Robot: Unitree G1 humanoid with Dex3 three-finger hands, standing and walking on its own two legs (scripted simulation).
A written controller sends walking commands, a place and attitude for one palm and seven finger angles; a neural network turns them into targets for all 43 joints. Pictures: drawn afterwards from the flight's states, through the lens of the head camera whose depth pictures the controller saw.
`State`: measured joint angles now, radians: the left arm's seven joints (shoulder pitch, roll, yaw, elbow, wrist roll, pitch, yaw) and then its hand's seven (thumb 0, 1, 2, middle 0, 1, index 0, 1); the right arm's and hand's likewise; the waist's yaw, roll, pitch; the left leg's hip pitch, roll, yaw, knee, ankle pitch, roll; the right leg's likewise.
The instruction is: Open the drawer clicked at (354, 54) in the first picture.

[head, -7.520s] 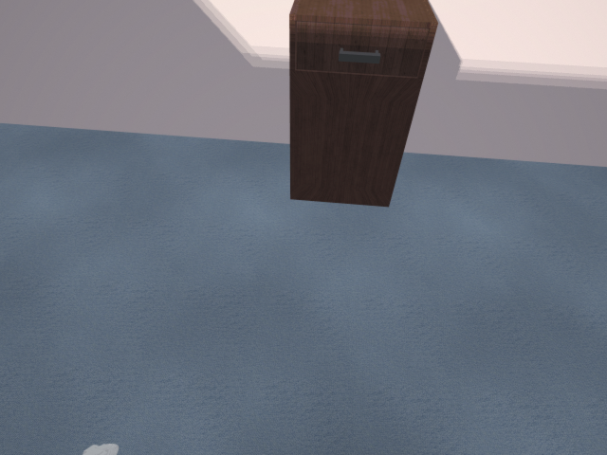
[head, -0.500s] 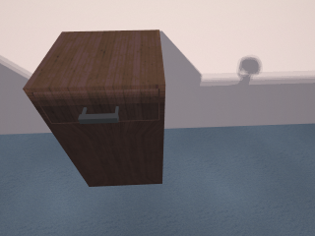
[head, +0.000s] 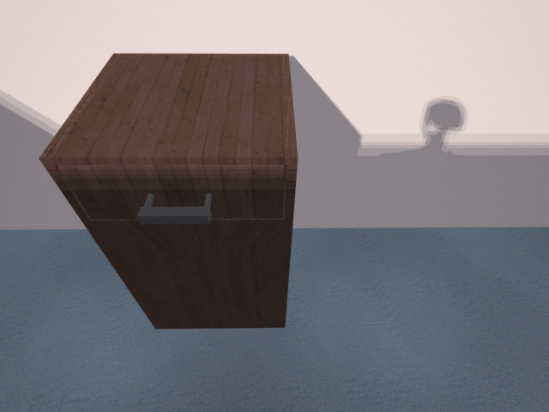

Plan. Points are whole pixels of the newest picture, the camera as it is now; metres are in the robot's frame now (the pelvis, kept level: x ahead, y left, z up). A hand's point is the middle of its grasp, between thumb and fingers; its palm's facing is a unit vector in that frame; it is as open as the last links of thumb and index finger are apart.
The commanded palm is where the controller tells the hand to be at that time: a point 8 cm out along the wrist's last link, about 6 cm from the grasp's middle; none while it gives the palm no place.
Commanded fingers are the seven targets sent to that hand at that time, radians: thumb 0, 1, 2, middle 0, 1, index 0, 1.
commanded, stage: come to a stop and stand still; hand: left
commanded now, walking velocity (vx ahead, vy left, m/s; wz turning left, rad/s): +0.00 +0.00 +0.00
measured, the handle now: (177, 206) +0.50 +0.23 -0.04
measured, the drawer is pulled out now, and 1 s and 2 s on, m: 0.00 0.00 0.00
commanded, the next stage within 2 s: look again from close up in 0.28 s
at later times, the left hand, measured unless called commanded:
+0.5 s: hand out of the picture +0.01 +0.18 -0.18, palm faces +0.02 -0.98 -0.21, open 7.4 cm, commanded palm none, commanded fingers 0.00 0.90 0.90 -0.20 -0.30 -0.20 -0.30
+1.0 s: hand out of the picture -0.03 +0.26 -0.18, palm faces +0.00 -0.98 -0.21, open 7.4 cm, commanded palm none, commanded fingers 0.00 0.90 0.90 -0.20 -0.30 -0.20 -0.30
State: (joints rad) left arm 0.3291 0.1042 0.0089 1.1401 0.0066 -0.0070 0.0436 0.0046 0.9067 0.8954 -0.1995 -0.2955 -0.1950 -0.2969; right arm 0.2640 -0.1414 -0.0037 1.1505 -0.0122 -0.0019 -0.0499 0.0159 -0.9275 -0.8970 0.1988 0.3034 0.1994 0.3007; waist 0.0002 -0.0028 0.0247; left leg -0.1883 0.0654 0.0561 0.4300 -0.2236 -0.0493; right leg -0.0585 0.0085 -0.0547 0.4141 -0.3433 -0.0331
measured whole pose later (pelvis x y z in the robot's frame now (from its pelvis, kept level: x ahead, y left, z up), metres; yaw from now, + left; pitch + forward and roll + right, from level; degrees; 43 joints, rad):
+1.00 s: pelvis -0.04 +0.07 -0.01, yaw -1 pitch -2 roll -1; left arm 0.33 0.20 0.00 0.99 0.02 0.02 0.03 0.01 0.91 0.90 -0.20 -0.30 -0.19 -0.30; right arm 0.25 -0.17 -0.01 1.00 -0.02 0.02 -0.02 0.00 -0.92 -0.90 0.20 0.30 0.20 0.30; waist 0.00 -0.02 0.01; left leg -0.29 0.00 0.08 0.54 -0.23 0.05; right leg -0.15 -0.05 -0.01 0.49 -0.31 0.05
